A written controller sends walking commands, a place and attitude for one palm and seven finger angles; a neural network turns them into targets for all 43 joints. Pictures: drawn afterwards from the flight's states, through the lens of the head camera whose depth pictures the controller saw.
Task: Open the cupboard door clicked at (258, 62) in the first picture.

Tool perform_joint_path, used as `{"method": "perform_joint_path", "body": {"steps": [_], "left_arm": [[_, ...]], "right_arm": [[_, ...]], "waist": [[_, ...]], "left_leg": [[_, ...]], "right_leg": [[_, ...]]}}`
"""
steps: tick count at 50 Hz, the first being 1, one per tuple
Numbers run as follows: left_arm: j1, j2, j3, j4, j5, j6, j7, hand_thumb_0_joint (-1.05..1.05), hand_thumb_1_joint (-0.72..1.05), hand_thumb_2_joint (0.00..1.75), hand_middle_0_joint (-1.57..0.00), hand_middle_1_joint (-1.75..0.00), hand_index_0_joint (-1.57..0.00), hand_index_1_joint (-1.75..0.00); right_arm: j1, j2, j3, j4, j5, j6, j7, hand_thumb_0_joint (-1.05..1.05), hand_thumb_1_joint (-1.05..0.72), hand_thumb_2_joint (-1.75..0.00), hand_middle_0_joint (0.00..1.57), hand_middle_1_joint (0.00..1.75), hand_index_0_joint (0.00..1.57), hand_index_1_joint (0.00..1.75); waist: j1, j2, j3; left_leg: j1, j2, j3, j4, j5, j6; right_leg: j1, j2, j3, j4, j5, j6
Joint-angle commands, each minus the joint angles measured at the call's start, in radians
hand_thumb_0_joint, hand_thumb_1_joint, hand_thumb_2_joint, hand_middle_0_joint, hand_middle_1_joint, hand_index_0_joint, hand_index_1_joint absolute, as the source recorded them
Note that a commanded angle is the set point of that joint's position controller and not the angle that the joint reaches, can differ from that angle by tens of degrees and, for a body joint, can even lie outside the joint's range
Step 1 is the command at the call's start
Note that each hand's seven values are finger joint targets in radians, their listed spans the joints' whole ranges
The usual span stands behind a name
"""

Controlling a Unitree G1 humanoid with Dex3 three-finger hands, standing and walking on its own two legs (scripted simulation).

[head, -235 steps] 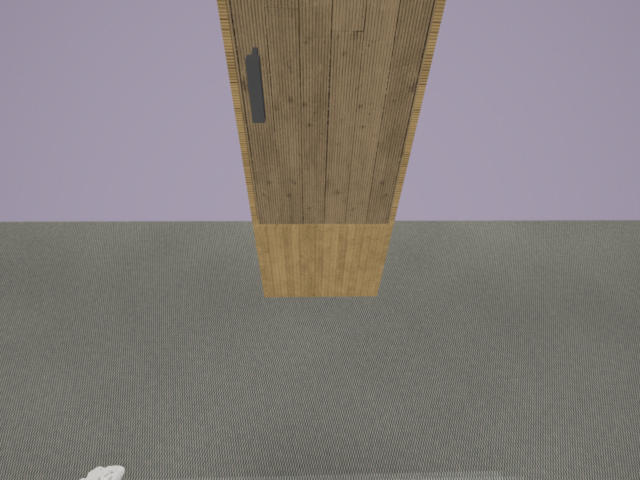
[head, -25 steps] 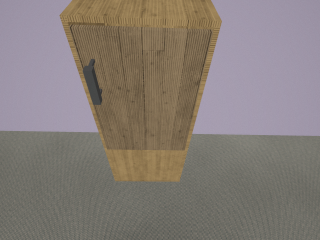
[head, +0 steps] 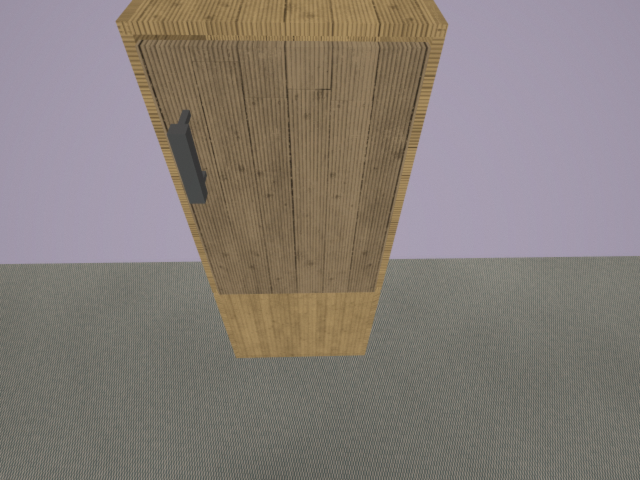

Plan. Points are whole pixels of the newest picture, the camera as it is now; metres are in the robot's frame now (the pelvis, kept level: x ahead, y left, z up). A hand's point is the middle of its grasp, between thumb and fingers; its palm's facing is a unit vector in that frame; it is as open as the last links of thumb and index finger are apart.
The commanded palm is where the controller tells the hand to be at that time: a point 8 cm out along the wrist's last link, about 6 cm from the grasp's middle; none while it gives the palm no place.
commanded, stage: look again from close up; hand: left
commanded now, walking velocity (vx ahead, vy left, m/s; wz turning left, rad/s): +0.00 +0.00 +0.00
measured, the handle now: (192, 157) +0.54 +0.23 +0.10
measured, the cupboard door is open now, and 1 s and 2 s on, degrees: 0 0 0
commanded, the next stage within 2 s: raise the hand with hooked fingers in 0.04 s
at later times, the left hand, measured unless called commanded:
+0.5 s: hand (167, 449) +0.16 +0.19 -0.02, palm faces +0.07 -1.00 -0.04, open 8.2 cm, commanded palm +0.13 +0.25 -0.02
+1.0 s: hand (121, 402) +0.19 +0.23 +0.03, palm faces +0.10 -0.99 -0.06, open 11.2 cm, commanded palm +0.16 +0.28 +0.04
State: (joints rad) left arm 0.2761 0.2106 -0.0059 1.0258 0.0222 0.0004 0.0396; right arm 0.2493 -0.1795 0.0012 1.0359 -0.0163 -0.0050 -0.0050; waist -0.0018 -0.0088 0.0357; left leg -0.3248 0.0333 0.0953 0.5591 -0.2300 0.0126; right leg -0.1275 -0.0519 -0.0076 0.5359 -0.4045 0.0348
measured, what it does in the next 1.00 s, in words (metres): stands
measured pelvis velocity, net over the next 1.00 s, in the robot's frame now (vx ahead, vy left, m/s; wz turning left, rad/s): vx -0.04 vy -0.02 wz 0.02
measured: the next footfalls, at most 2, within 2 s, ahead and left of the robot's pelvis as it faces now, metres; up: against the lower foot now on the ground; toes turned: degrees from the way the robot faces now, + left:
none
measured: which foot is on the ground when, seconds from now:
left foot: down 0.00-1.00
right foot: down 0.00-1.00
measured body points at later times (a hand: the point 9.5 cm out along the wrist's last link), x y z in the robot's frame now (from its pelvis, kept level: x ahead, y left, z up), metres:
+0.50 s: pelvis -0.05 -0.03 -0.06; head -0.01 -0.03 +0.39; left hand +0.15 +0.24 -0.02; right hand +0.18 -0.28 -0.11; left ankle +0.04 +0.11 -0.73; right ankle -0.07 -0.14 -0.73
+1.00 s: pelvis -0.04 -0.02 -0.04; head +0.00 -0.02 +0.41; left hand +0.18 +0.29 +0.04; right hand +0.10 -0.26 -0.13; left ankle +0.04 +0.11 -0.73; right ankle -0.07 -0.14 -0.73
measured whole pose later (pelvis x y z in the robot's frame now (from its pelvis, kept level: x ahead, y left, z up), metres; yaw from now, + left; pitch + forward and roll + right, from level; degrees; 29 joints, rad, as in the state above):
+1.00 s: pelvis -0.04 -0.02 -0.04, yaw +1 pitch +9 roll -2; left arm 0.25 0.33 0.35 0.13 -0.37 -0.29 -0.37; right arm 0.31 -0.24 0.01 0.62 0.04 -0.24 -0.09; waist 0.00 0.04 -0.09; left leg -0.74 0.09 0.02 0.89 -0.30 -0.01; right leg -0.53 0.00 -0.06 0.90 -0.52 0.00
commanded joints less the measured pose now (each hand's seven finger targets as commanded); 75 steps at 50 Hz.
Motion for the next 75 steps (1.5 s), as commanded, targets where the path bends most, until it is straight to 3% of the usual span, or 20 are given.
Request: {"method": "perform_joint_path", "body": {"steps": [1, 6, 7, 8, 9, 10, 11, 13, 14, 17, 19, 20, 23, 26, 30, 33, 40, 54, 59, 75], "left_arm": [[0.066, 0.123, 0.027, -0.029, -0.005, -0.018, 0.002, 0.0, 0.9, 0.9, -0.2, -0.3, -0.2, -0.3], [0.058, 0.134, 0.029, -0.013, -0.004, -0.018, 0.0, 0.0, 0.9, 0.9, -0.2, -0.3, -0.2, -0.3], [0.115, 0.077, 0.016, -0.001, 0.007, -0.026, 0.035, 0.0, 0.9, 0.9, -0.2, -0.3, -0.2, -0.3], [-0.61, 0.383, 0.239, -1.564, -0.164, -0.244, 0.05, 0.0, 0.88, 0.89, -0.2, -0.32, -0.2, -0.32], [-0.09, 0.289, 0.21, -1.326, -0.098, -0.209, 0.086, 0.0, 0.85, 0.88, -0.2, -0.33, -0.2, -0.33], [0.176, 0.052, 0.067, -1.177, -0.133, -0.086, 0.108, 0.0, 0.83, 0.87, -0.21, -0.34, -0.21, -0.34], [0.161, -0.031, 0.056, -1.119, -0.16, -0.076, 0.089, 0.0, 0.81, 0.86, -0.21, -0.36, -0.21, -0.36], [0.082, 0.094, 0.2, -1.053, -0.175, -0.184, 0.047, 0.0, 0.76, 0.84, -0.21, -0.39, -0.21, -0.39], [0.171, 0.061, 0.225, -0.942, -0.191, -0.257, 0.0, 0.0, 0.74, 0.83, -0.21, -0.4, -0.21, -0.4], [0.293, 0.027, 0.267, -0.789, -0.235, -0.496, -0.207, 0.0, 0.67, 0.8, -0.22, -0.45, -0.22, -0.45], [0.222, 0.085, 0.3, -0.812, -0.285, -0.622, -0.367, 0.0, 0.62, 0.78, -0.22, -0.48, -0.22, -0.48], [0.249, 0.147, 0.371, -0.792, -0.308, -0.609, -0.411, 0.0, 0.6, 0.77, -0.22, -0.5, -0.22, -0.5], [0.116, 0.198, 0.407, -0.957, -0.392, -0.496, -0.46, 0.0, 0.53, 0.74, -0.23, -0.54, -0.23, -0.54], [-0.079, 0.241, 0.406, -1.165, -0.396, -0.488, -0.413, 0.0, 0.46, 0.71, -0.23, -0.58, -0.23, -0.58], [-0.244, 0.229, 0.329, -1.267, -0.362, -0.533, -0.382, 0.0, 0.36, 0.67, -0.24, -0.64, -0.24, -0.64], [-0.181, 0.247, 0.329, -1.189, -0.361, -0.496, -0.414, 0.0, 0.29, 0.64, -0.24, -0.69, -0.24, -0.69], [-0.059, 0.315, 0.47, -1.056, -0.418, -0.317, -0.43, 0.0, 0.13, 0.57, -0.25, -0.8, -0.25, -0.8], [-0.208, 0.337, 0.453, -1.118, -0.409, -0.337, -0.417, 0.0, -0.2, 0.43, -0.28, -1.0, -0.28, -1.0], [-0.252, 0.347, 0.455, -1.152, -0.4, -0.305, -0.401, 0.0, -0.31, 0.38, -0.29, -1.08, -0.29, -1.08], [-0.509, 0.431, 0.49, -1.05, -0.394, -0.159, -0.448, 0.0, -0.5, 0.3, -0.3, -1.2, -0.3, -1.2]], "right_arm": [[0.001, -0.145, -0.031, -0.038, 0.005, -0.024, -0.013, 0.0, -0.9, -0.9, 0.2, 0.3, 0.2, 0.3], [-0.015, -0.155, -0.033, -0.022, 0.006, -0.025, -0.016, 0.0, -0.9, -0.9, 0.2, 0.3, 0.2, 0.3], [-0.049, -0.148, -0.031, -0.081, 0.011, -0.019, -0.01, 0.0, -0.9, -0.9, 0.2, 0.3, 0.2, 0.3], [0.009, -0.266, -0.077, -0.38, 0.053, -0.167, -0.049, 0.0, -0.9, -0.9, 0.2, 0.3, 0.2, 0.3], [-0.052, -0.174, -0.038, -0.34, 0.047, -0.265, -0.089, 0.0, -0.9, -0.9, 0.2, 0.3, 0.2, 0.3], [-0.075, -0.132, -0.047, -0.327, 0.069, -0.292, -0.092, 0.0, -0.9, -0.9, 0.2, 0.3, 0.2, 0.3], [-0.032, -0.129, -0.058, -0.323, 0.08, -0.293, -0.085, 0.0, -0.9, -0.9, 0.2, 0.3, 0.2, 0.3], [-0.064, -0.181, -0.084, -0.378, 0.05, -0.284, -0.089, 0.0, -0.9, -0.9, 0.2, 0.3, 0.2, 0.3], [-0.071, -0.173, -0.086, -0.397, 0.038, -0.277, -0.088, 0.0, -0.9, -0.9, 0.2, 0.3, 0.2, 0.3], [-0.116, -0.169, -0.111, -0.452, 0.016, -0.271, -0.045, 0.0, -0.9, -0.9, 0.2, 0.3, 0.2, 0.3], [-0.145, -0.182, -0.119, -0.511, 0.027, -0.283, -0.026, 0.0, -0.9, -0.9, 0.2, 0.3, 0.2, 0.3], [-0.145, -0.187, -0.123, -0.549, 0.038, -0.278, -0.021, 0.0, -0.9, -0.9, 0.2, 0.3, 0.2, 0.3], [-0.161, -0.189, -0.108, -0.647, 0.062, -0.263, -0.044, 0.0, -0.9, -0.9, 0.2, 0.3, 0.2, 0.3], [-0.109, -0.184, -0.088, -0.647, 0.051, -0.262, -0.077, 0.0, -0.9, -0.9, 0.2, 0.3, 0.2, 0.3], [-0.06, -0.186, -0.065, -0.59, 0.039, -0.288, -0.106, 0.0, -0.9, -0.9, 0.2, 0.3, 0.2, 0.3], [-0.056, -0.194, -0.057, -0.562, 0.046, -0.307, -0.116, 0.0, -0.9, -0.9, 0.2, 0.3, 0.2, 0.3], [-0.08, -0.187, -0.049, -0.574, 0.056, -0.291, -0.114, 0.0, -0.9, -0.9, 0.2, 0.3, 0.2, 0.3], [-0.03, -0.22, -0.048, -0.581, 0.064, -0.297, -0.104, 0.0, -0.9, -0.9, 0.2, 0.3, 0.2, 0.3], [-0.042, -0.215, -0.036, -0.588, 0.067, -0.294, -0.103, 0.0, -0.9, -0.9, 0.2, 0.3, 0.2, 0.3], [-0.075, -0.22, -0.002, -0.602, 0.076, -0.264, -0.121, 0.0, -0.9, -0.9, 0.2, 0.3, 0.2, 0.3]], "waist": [[0.01, 0.006, -0.032], [0.009, 0.014, -0.029], [0.013, 0.002, 0.06], [-0.094, 0.163, -0.459], [0.02, 0.309, -0.473], [-0.016, 0.28, -0.335], [-0.036, 0.154, -0.177], [-0.051, -0.044, -0.041], [-0.029, -0.127, -0.017], [0.056, -0.188, -0.145], [0.061, -0.105, -0.229], [0.091, -0.01, -0.257], [0.073, 0.016, -0.346], [0.013, 0.019, -0.305], [-0.054, 0.077, -0.273], [-0.041, 0.115, -0.27], [0.045, 0.025, -0.309], [0.02, 0.082, -0.321], [0.026, 0.144, -0.318], [0.024, 0.128, -0.274]], "left_leg": [[0.133, 0.086, -0.105, -0.102, 0.192, 0.035], [0.153, 0.09, -0.096, -0.105, 0.215, 0.032], [0.098, 0.101, -0.088, 0.068, 0.256, 0.006], [0.365, -0.01, -0.076, -0.04, 0.386, 0.021], [0.519, 0.055, -0.125, -0.088, 0.471, 0.026], [0.381, 0.034, -0.121, -0.115, 0.392, 0.005], [0.271, 0.028, -0.117, -0.093, 0.29, 0.006], [0.029, -0.011, -0.1, 0.008, 0.05, 0.001], [-0.049, -0.017, -0.097, 0.061, 0.046, -0.003], [-0.22, -0.023, -0.074, 0.246, 0.098, -0.022], [-0.303, -0.03, -0.068, 0.337, 0.045, -0.02], [-0.311, -0.035, -0.058, 0.356, 0.034, -0.015], [-0.323, -0.046, -0.033, 0.366, -0.095, -0.001], [-0.309, -0.018, -0.076, 0.412, -0.099, 0.016], [-0.27, 0.008, -0.112, 0.419, -0.09, 0.026], [-0.254, 0.007, -0.119, 0.4, -0.071, 0.027], [-0.206, -0.003, -0.118, 0.306, 0.02, 0.021], [-0.033, -0.008, -0.113, 0.18, 0.024, 0.02], [0.028, -0.006, -0.126, 0.135, 0.034, 0.012], [0.12, -0.012, -0.142, 0.029, -0.019, 0.007]], "right_leg": [[-0.105, -0.036, 0.033, -0.103, 0.199, -0.057], [-0.107, -0.042, 0.04, -0.114, 0.234, -0.056], [-0.174, -0.075, 0.115, -0.186, 0.411, -0.045], [-0.145, 0.012, -0.049, -0.041, 0.526, -0.076], [-0.189, 0.044, -0.075, 0.087, 0.34, -0.072], [-0.259, 0.056, -0.109, 0.132, 0.163, -0.053], [-0.302, 0.051, -0.104, 0.091, 0.139, -0.046], [-0.396, 0.06, -0.116, 0.0, 0.119, -0.039], [-0.457, 0.071, -0.127, 0.04, 0.104, -0.039], [-0.555, 0.076, -0.109, 0.256, 0.192, -0.045], [-0.585, 0.059, -0.056, 0.326, 0.177, -0.049], [-0.56, 0.05, -0.023, 0.332, 0.157, -0.058], [-0.542, 0.034, 0.048, 0.248, -0.081, -0.034], [-0.608, 0.039, 0.099, 0.22, -0.106, -0.018], [-0.67, 0.072, 0.052, 0.253, -0.071, -0.034], [-0.648, 0.07, 0.049, 0.238, -0.033, -0.037], [-0.485, 0.056, 0.039, 0.182, 0.101, -0.015], [-0.476, 0.088, -0.051, 0.156, 0.107, -0.035], [-0.443, 0.095, -0.07, 0.14, 0.123, -0.045], [-0.358, 0.107, -0.074, 0.025, 0.111, -0.051]]}}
